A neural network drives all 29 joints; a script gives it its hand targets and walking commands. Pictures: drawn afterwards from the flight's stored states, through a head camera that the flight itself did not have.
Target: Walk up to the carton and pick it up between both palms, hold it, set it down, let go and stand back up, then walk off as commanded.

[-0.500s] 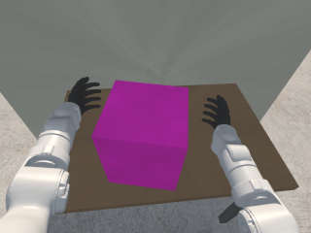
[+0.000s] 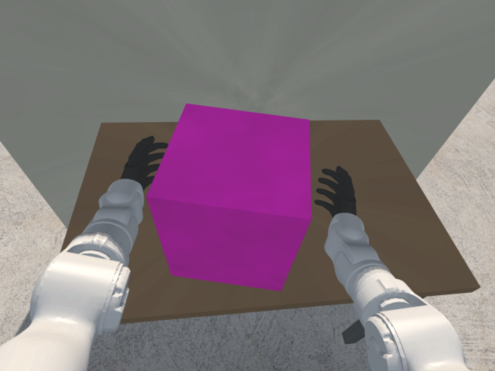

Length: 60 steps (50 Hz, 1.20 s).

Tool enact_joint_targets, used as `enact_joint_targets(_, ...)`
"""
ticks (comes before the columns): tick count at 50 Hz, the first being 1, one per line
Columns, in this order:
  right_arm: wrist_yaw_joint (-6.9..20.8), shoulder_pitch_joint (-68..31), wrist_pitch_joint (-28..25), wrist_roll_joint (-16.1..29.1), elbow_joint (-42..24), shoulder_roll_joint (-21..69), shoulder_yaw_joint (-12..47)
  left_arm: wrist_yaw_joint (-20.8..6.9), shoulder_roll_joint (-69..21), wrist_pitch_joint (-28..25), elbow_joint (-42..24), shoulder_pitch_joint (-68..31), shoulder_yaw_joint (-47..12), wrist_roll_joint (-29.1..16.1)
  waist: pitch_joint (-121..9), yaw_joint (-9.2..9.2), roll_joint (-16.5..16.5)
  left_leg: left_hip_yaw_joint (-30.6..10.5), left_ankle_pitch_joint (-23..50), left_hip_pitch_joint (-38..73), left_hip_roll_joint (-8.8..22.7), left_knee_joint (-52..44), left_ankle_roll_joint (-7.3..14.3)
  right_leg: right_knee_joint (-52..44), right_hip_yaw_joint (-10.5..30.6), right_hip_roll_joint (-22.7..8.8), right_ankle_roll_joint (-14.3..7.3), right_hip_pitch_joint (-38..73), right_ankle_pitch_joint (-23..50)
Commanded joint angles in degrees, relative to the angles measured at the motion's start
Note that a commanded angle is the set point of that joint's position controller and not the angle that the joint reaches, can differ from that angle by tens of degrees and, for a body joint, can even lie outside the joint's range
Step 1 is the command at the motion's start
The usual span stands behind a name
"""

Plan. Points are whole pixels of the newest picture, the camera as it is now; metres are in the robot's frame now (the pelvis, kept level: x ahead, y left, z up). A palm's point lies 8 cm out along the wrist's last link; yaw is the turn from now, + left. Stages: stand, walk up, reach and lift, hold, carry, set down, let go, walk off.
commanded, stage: reach and lift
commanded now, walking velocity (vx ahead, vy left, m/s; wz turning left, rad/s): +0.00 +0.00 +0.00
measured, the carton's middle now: (236, 202) +0.43 -0.02 +0.02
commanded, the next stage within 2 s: none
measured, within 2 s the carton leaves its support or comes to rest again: neither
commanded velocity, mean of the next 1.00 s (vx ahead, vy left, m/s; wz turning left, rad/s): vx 0.00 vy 0.00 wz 0.00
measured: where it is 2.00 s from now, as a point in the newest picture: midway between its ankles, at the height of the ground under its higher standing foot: outside the picture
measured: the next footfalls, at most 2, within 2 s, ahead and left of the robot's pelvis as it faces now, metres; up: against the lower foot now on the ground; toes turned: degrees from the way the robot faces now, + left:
none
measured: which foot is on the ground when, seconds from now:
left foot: down 0.00-1.00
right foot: down 0.00-1.00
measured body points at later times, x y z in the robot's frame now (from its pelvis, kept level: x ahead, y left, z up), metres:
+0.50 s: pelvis -0.03 +0.00 -0.01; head +0.05 +0.04 +0.43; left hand +0.47 +0.13 +0.06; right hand +0.39 -0.18 +0.05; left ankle +0.01 +0.09 -0.72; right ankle +0.03 -0.15 -0.72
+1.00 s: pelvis -0.02 +0.00 +0.00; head +0.06 +0.04 +0.44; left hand +0.47 +0.13 +0.06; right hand +0.39 -0.17 +0.05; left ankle +0.01 +0.09 -0.72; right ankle +0.03 -0.15 -0.72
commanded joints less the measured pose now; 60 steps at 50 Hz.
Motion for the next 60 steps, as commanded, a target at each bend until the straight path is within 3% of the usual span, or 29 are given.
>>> enact_joint_targets(1,0.6,-32.0,-6.2,-0.8,-11.3,-8.7,-0.4,1.2,8.7,-5.4,-11.2,-32.6,0.5,-1.3,-38.6,0.79,10.5,-1.3,31.3,24.5,-1.3,0.2,-7.7,0.7,-2.6,3.0,-2.5,8.0,18.0)
enact_joint_targets(2,0.4,-31.8,-6.5,-1.2,-11.6,-9.1,-1.5,1.3,8.6,-5.3,-10.6,-32.5,0.1,-1.6,-37.8,-0.44,10.7,-1.5,29.4,23.4,-1.3,0.3,-7.4,1.0,-2.6,3.2,-2.5,7.4,17.8)
enact_joint_targets(6,0.3,-32.6,-6.7,-2.0,-12.7,-7.8,-1.2,1.4,7.8,-5.7,-9.7,-33.1,-0.9,-2.7,-43.1,-0.36,8.1,-0.9,26.7,20.5,-1.7,0.9,-6.4,2.2,-2.1,2.9,-2.5,9.0,19.2)
enact_joint_targets(8,-0.1,-32.7,-6.9,-2.6,-13.6,-7.4,-1.5,1.5,7.2,-6.2,-11.7,-33.6,-1.1,-2.9,-44.9,-0.71,8.5,-0.4,27.3,20.5,-1.9,1.3,-6.3,2.9,-1.8,2.9,-2.2,8.9,20.3)
enact_joint_targets(11,-0.1,-32.0,-5.8,-2.9,-7.2,-8.2,-2.3,1.5,6.3,-5.3,-8.3,-32.9,-1.2,-1.9,-39.1,-1.4,8.7,-0.9,23.9,20.6,-1.5,0.4,-6.1,2.5,-2.5,3.0,-2.7,6.6,16.0)
enact_joint_targets(15,-0.7,-35.0,-5.0,-3.9,-10.7,-5.0,-3.4,1.8,4.8,-5.4,-11.2,-36.7,-1.1,-1.7,-39.2,-1.14,8.1,-0.5,17.3,16.6,-1.4,-0.7,-5.1,2.6,-2.1,2.3,-2.8,6.4,11.7)
enact_joint_targets(18,-0.9,-36.0,-4.0,-4.5,-9.4,-2.6,-4.1,1.8,4.2,-4.8,-10.1,-36.9,-0.1,-0.7,-37.2,-0.95,8.6,-0.3,14.9,15.3,-1.5,-1.1,-4.8,2.5,-1.6,2.1,-2.9,6.1,10.3)
enact_joint_targets(20,-1.1,-35.2,-3.8,-5.5,-7.4,-2.4,-5.6,2.2,2.6,-4.0,-9.1,-36.7,-0.5,1.1,-36.7,-1.77,11.3,-0.6,14.0,16.0,-1.5,-1.8,-5.4,2.1,-1.8,2.2,-3.2,6.1,10.0)
enact_joint_targets(25,-1.7,-36.8,-3.3,-7.8,-9.2,-0.1,-7.6,2.9,1.2,-3.4,-10.2,-38.0,0.5,1.9,-37.4,-1.61,10.3,-0.1,10.3,14.4,-1.4,-2.2,-4.9,1.9,-2.0,2.3,-2.8,5.5,7.7)
enact_joint_targets(26,-1.9,-37.5,-3.5,-8.8,-9.1,0.0,-8.4,3.3,0.5,-3.2,-11.3,-38.3,0.6,2.3,-39.3,-1.59,11.4,-0.4,11.7,15.0,-1.2,-2.2,-5.3,2.0,-2.1,2.3,-3.1,6.1,9.4)
enact_joint_targets(28,-1.8,-35.9,-3.6,-8.9,-10.0,1.6,-6.8,3.3,-0.8,-2.9,-11.7,-35.7,2.3,3.6,-39.5,-0.41,10.0,0.0,16.3,17.6,-1.3,-1.8,-5.3,1.8,-1.8,2.4,-2.8,8.2,12.7)
enact_joint_targets(29,-1.9,-36.6,-3.8,-9.5,-9.8,2.4,-7.6,3.1,-2.0,-2.8,-12.0,-36.7,2.0,3.6,-40.0,-1.33,10.5,0.1,17.6,18.1,-1.3,-1.4,-5.7,1.6,-2.1,2.5,-3.0,7.7,12.6)
enact_joint_targets(33,-1.8,-36.8,-3.5,-10.5,-10.5,3.3,-8.5,2.5,-2.8,-2.7,-12.1,-36.8,2.8,4.5,-36.1,-0.99,10.5,-0.1,13.7,15.4,-1.3,-2.8,-4.8,1.3,-1.7,1.9,-2.7,8.7,10.5)
enact_joint_targets(34,-1.8,-36.6,-3.4,-11.2,-9.6,3.8,-8.9,2.5,-2.1,-2.7,-11.8,-37.0,3.3,5.0,-36.2,-0.87,9.5,0.3,14.0,15.3,-1.4,-2.7,-4.8,0.7,-1.3,1.9,-2.7,9.6,10.8)
enact_joint_targets(36,-1.8,-36.4,-3.9,-11.4,-10.8,4.7,-9.5,2.8,-3.5,-2.8,-13.4,-37.0,3.3,5.6,-37.2,-1.22,11.1,0.4,15.8,16.4,-1.3,-2.6,-5.2,0.9,-1.7,2.0,-2.6,8.8,12.0)
enact_joint_targets(37,-1.5,-36.3,-4.2,-11.8,-12.3,5.4,-9.1,2.4,-3.9,-3.1,-12.5,-35.9,4.1,5.8,-37.7,-0.54,9.5,0.5,15.4,15.9,-1.3,-2.6,-4.7,0.8,-1.4,1.9,-2.5,10.2,12.3)
enact_joint_targets(38,-1.7,-35.6,-4.6,-12.9,-11.6,5.5,-9.9,2.4,-4.6,-3.2,-14.3,-35.9,4.0,6.5,-37.9,-1.37,10.3,0.6,17.6,17.5,-1.4,-2.1,-5.0,0.4,-1.3,2.0,-2.4,10.5,14.1)
enact_joint_targets(39,-1.4,-36.0,-4.6,-13.2,-11.8,6.4,-9.9,2.1,-5.3,-3.2,-13.7,-36.1,5.4,7.2,-36.9,-0.23,9.7,0.2,17.3,17.5,-1.3,-2.5,-5.0,0.3,-1.4,1.9,-2.6,10.3,12.6)
enact_joint_targets(43,0.0,-34.7,-5.3,-16.3,-9.9,8.7,-12.1,1.7,-7.8,-3.9,-13.2,-35.2,7.3,11.0,-34.9,0.75,10.0,0.4,16.8,19.0,-1.0,-3.5,-5.4,-0.3,-1.9,2.0,-3.0,9.4,10.6)
enact_joint_targets(44,0.1,-34.3,-5.8,-16.8,-9.0,8.9,-12.9,1.6,-7.8,-4.3,-13.1,-35.4,7.9,11.7,-34.4,-0.11,11.0,0.8,17.7,19.2,-1.2,-3.2,-5.8,-0.7,-1.8,1.7,-2.9,10.5,11.8)
enact_joint_targets(46,0.8,-34.9,-6.4,-18.8,-8.9,11.5,-13.6,0.8,-9.8,-4.7,-10.6,-35.5,8.8,12.4,-33.6,0.52,9.2,1.0,17.4,19.5,-1.4,-3.9,-5.2,-1.5,-1.5,1.9,-3.0,11.5,11.8)
enact_joint_targets(48,2.6,-33.9,-7.2,-22.1,-7.0,17.0,-14.0,-0.8,-15.3,-5.6,-9.6,-34.9,10.9,15.9,-31.1,1.09,8.8,1.0,18.4,20.6,-1.6,-4.9,-4.9,-2.3,-1.8,1.6,-3.0,14.0,12.5)
enact_joint_targets(49,3.1,-33.8,-7.8,-24.1,-6.3,18.7,-15.4,-1.4,-17.3,-5.9,-8.5,-34.8,11.4,17.9,-31.3,0.42,8.6,1.1,18.8,21.4,-1.5,-5.4,-5.3,-2.9,-1.8,1.7,-3.0,15.5,13.2)
enact_joint_targets(52,8.7,-34.4,-10.2,-32.7,-6.0,36.3,-16.6,-6.3,-33.4,-8.3,-5.4,-35.4,14.7,26.3,-30.1,1.51,8.6,1.3,19.6,23.5,-1.7,-7.5,-5.2,-4.3,-2.3,1.6,-3.3,18.5,13.0)
enact_joint_targets(53,10.1,-34.0,-11.1,-34.9,-5.4,40.3,-16.3,-7.0,-37.8,-9.6,-4.3,-34.7,15.2,28.1,-29.1,1.56,9.7,1.3,21.3,24.4,-1.6,-7.6,-5.5,-4.8,-2.3,1.6,-3.5,18.2,13.3)
enact_joint_targets(54,10.8,-32.6,-11.6,-35.9,-4.9,42.0,-15.1,-7.4,-39.2,-10.3,-2.7,-32.2,15.8,29.4,-29.6,2.86,9.1,1.8,23.2,24.5,-1.5,-7.9,-5.5,-5.0,-1.8,1.5,-3.5,20.9,15.9)
enact_joint_targets(56,12.2,-30.8,-12.3,-36.7,-3.7,43.2,-13.2,-7.6,-41.3,-11.4,0.1,-29.5,17.3,31.5,-28.0,3.39,9.1,2.1,26.9,24.8,-1.6,-8.8,-5.9,-5.5,-1.6,1.9,-3.2,24.1,19.9)
enact_joint_targets(58,13.1,-29.9,-12.8,-38.2,-2.0,41.8,-14.6,-7.7,-41.0,-11.9,1.1,-29.9,18.9,33.0,-25.7,3.82,9.7,1.8,28.3,24.4,-1.0,-9.7,-6.4,-6.7,-1.8,1.9,-3.5,25.6,19.2)
enact_joint_targets(60,13.5,-29.6,-13.4,-38.2,-2.1,40.8,-15.2,-7.2,-42.0,-12.3,0.9,-30.3,17.7,32.0,-23.4,2.56,10.5,1.3,30.9,27.6,-0.6,-10.7,-7.3,-8.5,-2.9,2.4,-3.6,23.5,18.2)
